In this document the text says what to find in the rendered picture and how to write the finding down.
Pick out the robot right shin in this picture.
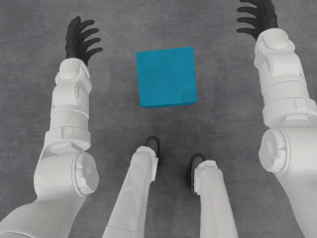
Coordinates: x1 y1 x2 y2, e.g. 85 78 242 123
193 160 223 186

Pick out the left robot upper arm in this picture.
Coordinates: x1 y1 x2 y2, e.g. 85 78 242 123
0 151 99 238

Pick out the left robot forearm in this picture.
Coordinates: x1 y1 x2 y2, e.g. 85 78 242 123
34 58 92 194

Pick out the right robot forearm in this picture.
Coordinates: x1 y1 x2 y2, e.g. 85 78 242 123
254 28 317 128

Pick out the carton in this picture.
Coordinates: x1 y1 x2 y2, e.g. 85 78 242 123
136 47 197 109

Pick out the left robot hand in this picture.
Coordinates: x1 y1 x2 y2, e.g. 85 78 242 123
65 16 103 67

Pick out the right robot upper arm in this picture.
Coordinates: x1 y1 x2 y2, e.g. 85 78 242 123
259 126 317 238

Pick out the right robot hand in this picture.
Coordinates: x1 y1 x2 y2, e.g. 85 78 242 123
237 0 278 41

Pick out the right robot thigh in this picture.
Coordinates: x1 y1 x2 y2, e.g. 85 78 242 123
194 165 239 238

